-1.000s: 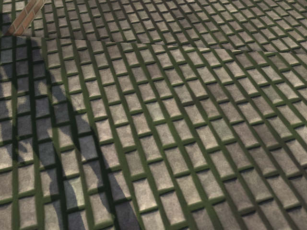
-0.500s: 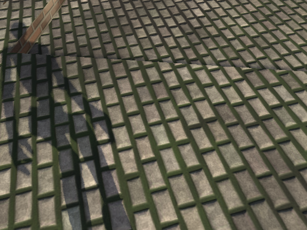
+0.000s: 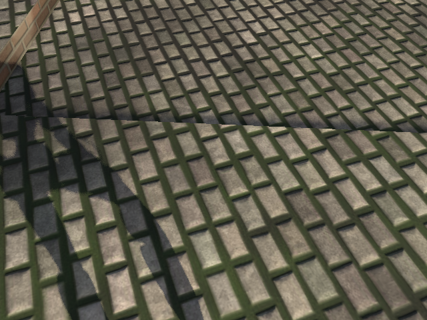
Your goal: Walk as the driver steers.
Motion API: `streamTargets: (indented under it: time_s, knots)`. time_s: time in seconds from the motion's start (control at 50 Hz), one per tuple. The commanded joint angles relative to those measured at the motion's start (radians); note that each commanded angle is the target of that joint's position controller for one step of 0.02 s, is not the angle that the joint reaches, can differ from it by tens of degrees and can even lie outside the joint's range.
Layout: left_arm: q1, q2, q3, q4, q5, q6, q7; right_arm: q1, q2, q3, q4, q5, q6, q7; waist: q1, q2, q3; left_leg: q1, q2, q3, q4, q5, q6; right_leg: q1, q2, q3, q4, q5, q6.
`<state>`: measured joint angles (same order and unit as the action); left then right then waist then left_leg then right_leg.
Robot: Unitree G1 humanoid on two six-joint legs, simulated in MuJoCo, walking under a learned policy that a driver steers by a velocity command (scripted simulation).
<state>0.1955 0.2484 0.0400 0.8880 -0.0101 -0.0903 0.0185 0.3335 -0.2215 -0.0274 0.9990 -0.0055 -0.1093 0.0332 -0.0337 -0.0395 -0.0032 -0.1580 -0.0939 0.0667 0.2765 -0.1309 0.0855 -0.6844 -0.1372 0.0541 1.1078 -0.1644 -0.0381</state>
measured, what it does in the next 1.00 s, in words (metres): walks ahead: right foot, then left foot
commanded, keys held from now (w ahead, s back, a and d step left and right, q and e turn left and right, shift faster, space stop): w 0.16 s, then no key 0.72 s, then w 0.12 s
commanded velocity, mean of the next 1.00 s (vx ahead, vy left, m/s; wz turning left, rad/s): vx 0.21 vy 0.00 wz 0.00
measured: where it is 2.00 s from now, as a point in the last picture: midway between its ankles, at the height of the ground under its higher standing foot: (213, 242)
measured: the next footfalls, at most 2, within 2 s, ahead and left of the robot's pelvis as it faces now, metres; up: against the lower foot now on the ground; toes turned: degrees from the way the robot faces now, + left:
right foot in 0.28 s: +0.34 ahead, -0.16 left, +0.00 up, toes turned -2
left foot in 0.66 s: +0.32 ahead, +0.07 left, +0.00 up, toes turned +1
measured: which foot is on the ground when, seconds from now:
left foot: down 0.00-0.30, up 0.32-0.64, down 0.66-1.00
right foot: up 0.00-0.26, down 0.28-1.00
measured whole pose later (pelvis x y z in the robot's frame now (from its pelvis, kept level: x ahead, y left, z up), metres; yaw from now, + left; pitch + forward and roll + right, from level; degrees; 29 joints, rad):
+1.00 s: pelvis +0.29 -0.06 -0.01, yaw +1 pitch +0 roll -1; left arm 0.25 0.21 0.04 1.04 -0.01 -0.02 0.03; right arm 0.27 -0.19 -0.05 1.07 0.02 -0.03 -0.04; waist 0.00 0.00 0.01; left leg -0.25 0.02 -0.01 0.58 -0.34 0.01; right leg -0.26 0.02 -0.05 0.55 -0.32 -0.05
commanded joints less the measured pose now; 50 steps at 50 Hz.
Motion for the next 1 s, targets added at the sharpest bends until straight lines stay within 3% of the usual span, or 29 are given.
streamTargets:
  time_s: [0.02,0.1,0.18,0.22,0.26,0.28,0.3,0.32,0.34,0.36,0.38,0.4,0.44,0.48,0.54,0.62,0.66,0.68,0.7,0.72,0.74,0.8,0.88,0.9,0.92,0.96,1.0]
  knots:
    - [0.016,0.044,0.013,-0.044,0.01,-0.001,0.003,-0.033,-0.139,-0.023,-0.057,0.003,-0.014,-0.021,0.04,0.069,0.057,-0.086,0.283,-0.205,-0.189,0.085,0.167,-0.025,-0.032,0.003,-0.157,0.165,0.022]
    - [-0.139,0.029,0.006,-0.084,-0.001,-0.011,-0.011,0.045,-0.163,-0.026,-0.039,0.018,-0.002,-0.034,-0.017,0.078,0.063,-0.002,0.271,-0.161,-0.177,0.087,0.129,0.017,0.017,-0.039,-0.42,0.281,0.03]
    - [-0.24,0.034,0.001,-0.125,-0.008,-0.018,-0.036,0.101,-0.164,-0.029,-0.011,0.023,0.017,-0.037,-0.046,0.085,0.098,0.123,0.311,-0.164,-0.107,0.12,0.116,0.012,0.044,-0.043,-0.547,0.217,0.017]
    - [-0.223,0.05,0.006,-0.133,0.0,-0.029,-0.047,0.096,-0.169,-0.031,-0.005,0.017,0.033,-0.042,-0.023,0.105,0.074,0.169,0.322,-0.165,-0.016,0.301,0.089,0.08,0.075,-0.054,-0.594,0.158,-0.008]
    - [-0.053,0.098,0.031,-0.083,0.012,-0.039,-0.048,0.056,-0.17,-0.03,-0.014,0.018,0.045,-0.047,0.068,0.12,-0.035,0.176,0.27,-0.134,0.179,0.555,0.042,0.314,0.135,-0.092,-0.658,0.201,-0.047]
    - [0.089,0.162,0.052,-0.042,0.021,-0.044,-0.042,0.058,-0.146,-0.019,-0.028,0.008,0.043,-0.048,0.117,0.083,-0.142,0.09,0.202,-0.09,0.373,0.497,-0.001,0.541,0.079,-0.054,-0.642,0.46,-0.085]
    - [0.215,0.246,0.065,-0.023,0.044,-0.036,-0.036,0.137,-0.068,0.008,-0.041,-0.017,0.028,-0.042,0.11,-0.111,-0.306,-0.241,0.087,-0.039,0.737,0.028,-0.064,0.941,-0.178,0.222,-0.554,0.838,-0.208]
    - [0.26,0.225,0.057,-0.007,0.031,-0.022,-0.04,0.257,-0.014,0.026,0.001,0.007,0.012,-0.033,0.099,-0.27,-0.465,-0.42,-0.007,-0.138,0.989,-0.536,-0.096,1.093,-0.334,0.493,-0.63,0.903,-0.347]
    - [0.216,0.163,0.042,-0.021,0.017,-0.013,-0.043,0.211,-0.135,-0.006,0.008,0.027,0.009,-0.031,0.108,-0.129,-0.411,-0.437,0.051,-0.227,1.07,-0.507,-0.089,0.968,-0.275,0.426,-0.663,0.767,-0.301]
    - [0.098,0.13,0.029,-0.045,0.01,-0.009,-0.04,0.102,-0.148,-0.012,-0.026,0.039,0.016,-0.036,0.08,-0.077,-0.267,-0.485,0.101,-0.178,1.046,-0.443,-0.087,0.822,-0.228,0.294,-0.69,0.698,-0.253]
    - [0.008,0.1,0.016,-0.056,0.009,-0.009,-0.041,0.041,-0.133,-0.014,-0.036,0.029,0.029,-0.046,0.051,0.005,-0.18,-0.465,0.147,-0.145,0.98,-0.378,-0.097,0.676,-0.175,0.208,-0.741,0.632,-0.227]
    - [-0.037,0.071,0.007,-0.058,0.017,-0.012,-0.041,0.024,-0.125,-0.021,-0.041,0.014,0.047,-0.057,0.021,0.008,-0.135,-0.393,0.183,-0.147,0.898,-0.323,-0.099,0.553,-0.143,0.156,-0.775,0.612,-0.201]
    - [-0.067,0.062,0.003,-0.039,0.042,-0.013,-0.044,0.077,-0.059,-0.012,-0.024,0.007,0.076,-0.064,-0.027,-0.04,-0.115,-0.229,0.181,-0.12,0.771,-0.254,-0.111,0.396,-0.088,0.059,-0.819,0.638,-0.197]
    - [-0.073,0.077,0.005,-0.024,0.05,-0.014,-0.037,0.068,-0.039,-0.007,-0.025,0.006,0.085,-0.074,-0.037,-0.061,-0.116,-0.175,0.167,-0.104,0.628,-0.224,-0.118,0.363,-0.069,0.011,-0.827,0.676,-0.206]
    - [-0.056,0.103,0.01,-0.005,0.034,0.002,-0.022,0.009,-0.066,-0.012,-0.033,0.001,0.104,-0.08,-0.012,-0.065,-0.136,-0.124,0.162,-0.099,0.474,-0.137,-0.118,0.371,-0.072,0.023,-0.849,0.422,-0.201]
    - [-0.055,0.085,0.002,0.017,0.014,0.029,-0.009,-0.049,-0.074,-0.022,-0.032,-0.005,0.117,-0.081,-0.007,-0.054,-0.04,-0.042,0.145,-0.072,0.265,-0.048,-0.084,0.291,-0.037,0.063,-0.881,-0.162,-0.147]
    - [-0.005,0.052,-0.009,0.042,0.015,0.033,-0.009,-0.049,-0.092,-0.025,-0.03,-0.02,0.112,-0.083,0.003,-0.01,0.0,0.005,0.193,-0.121,0.161,0.022,-0.053,0.272,0.012,0.066,-0.852,-0.284,-0.075]
    - [0.03,0.058,-0.003,0.047,0.021,0.033,-0.01,-0.049,-0.139,-0.033,-0.029,-0.011,0.11,-0.085,0.041,0.064,0.019,-0.003,0.224,-0.14,0.164,0.055,-0.035,0.264,0.07,0.027,-0.812,-0.281,-0.045]
    - [0.054,0.048,-0.001,0.051,0.019,0.041,-0.002,-0.064,-0.151,-0.042,-0.007,0.004,0.106,-0.08,0.064,0.172,0.038,-0.11,0.199,-0.142,0.137,-0.123,-0.022,0.33,0.125,-0.048,-0.789,-0.208,-0.024]
    - [0.035,0.06,0.001,0.057,0.02,0.047,0.005,-0.079,-0.102,-0.034,-0.006,0.005,0.098,-0.075,0.049,0.164,0.049,-0.175,0.185,-0.145,0.101,-0.193,-0.032,0.401,0.13,-0.066,-0.749,-0.152,-0.012]
    - [0.029,0.056,0.002,0.058,0.018,0.053,0.01,-0.095,-0.08,-0.028,-0.002,-0.002,0.091,-0.074,0.054,0.158,0.041,-0.192,0.183,-0.142,0.087,-0.186,-0.048,0.436,0.125,-0.068,-0.732,-0.109,-0.014]
    - [0.038,0.047,0.002,0.077,0.023,0.062,0.012,-0.1,-0.078,-0.03,0.009,0.002,0.074,-0.073,0.05,0.118,0.008,-0.134,0.169,-0.124,0.12,-0.056,-0.064,0.458,0.116,-0.064,-0.714,-0.026,-0.022]
    - [0.026,0.043,0.004,0.092,0.015,0.062,0.008,-0.079,-0.076,-0.03,0.032,0.006,0.075,-0.076,0.035,0.083,-0.015,-0.08,0.16,-0.111,0.155,0.046,-0.058,0.47,0.111,-0.064,-0.697,0.057,-0.021]
    - [0.044,0.038,0.004,0.106,0.013,0.064,0.008,-0.055,-0.074,-0.031,0.046,0.008,0.077,-0.077,0.031,0.077,-0.036,-0.067,0.15,-0.101,0.155,-0.045,-0.052,0.477,0.125,-0.079,-0.689,-0.032,-0.024]
    - [0.049,0.046,0.009,0.113,0.006,0.068,0.009,-0.044,-0.087,-0.036,0.054,0.015,0.081,-0.078,0.03,0.073,-0.017,-0.086,0.138,-0.094,0.163,-0.198,-0.036,0.458,0.139,-0.09,-0.674,-0.177,-0.034]
    - [0.053,0.059,0.017,0.113,-0.006,0.066,0.01,-0.041,-0.096,-0.042,0.048,0.025,0.078,-0.079,0.031,0.052,0.071,-0.167,0.142,-0.115,0.16,-0.468,0.003,0.382,0.121,-0.054,-0.683,-0.445,-0.064]
    - [0.081,0.057,0.018,0.116,-0.015,0.042,0.008,-0.051,-0.079,-0.038,0.036,0.034,0.052,-0.076,0.041,0.03,0.131,-0.239,0.154,-0.134,0.181,-0.503,0.024,0.372,0.076,0.017,-0.704,-0.508,-0.097]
